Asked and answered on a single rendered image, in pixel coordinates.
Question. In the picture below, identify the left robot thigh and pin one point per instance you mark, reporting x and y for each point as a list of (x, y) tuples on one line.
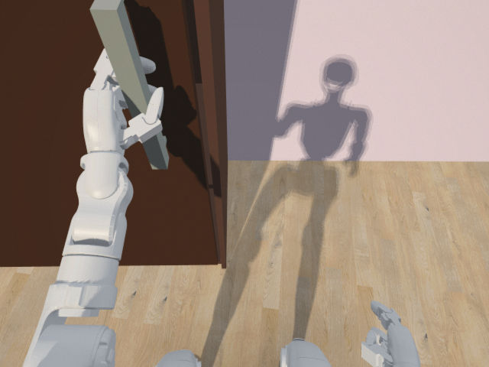
[(179, 358)]

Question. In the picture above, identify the wardrobe door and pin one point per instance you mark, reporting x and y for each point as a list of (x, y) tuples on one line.
[(48, 51)]

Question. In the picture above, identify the right robot thigh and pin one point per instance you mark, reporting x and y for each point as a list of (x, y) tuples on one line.
[(302, 354)]

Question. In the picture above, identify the left robot hand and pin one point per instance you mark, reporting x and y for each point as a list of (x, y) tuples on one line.
[(103, 103)]

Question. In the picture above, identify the robot thigh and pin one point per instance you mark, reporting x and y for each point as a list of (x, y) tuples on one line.
[(302, 354), (179, 358)]

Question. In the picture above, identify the handle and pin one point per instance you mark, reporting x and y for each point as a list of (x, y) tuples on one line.
[(114, 28)]

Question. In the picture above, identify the right robot hand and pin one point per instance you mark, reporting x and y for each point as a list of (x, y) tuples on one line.
[(395, 347)]

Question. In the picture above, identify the left robot upper arm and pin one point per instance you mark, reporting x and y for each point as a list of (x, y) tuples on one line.
[(65, 345)]

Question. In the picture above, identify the robot left forearm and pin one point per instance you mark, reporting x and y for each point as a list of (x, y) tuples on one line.
[(86, 278)]

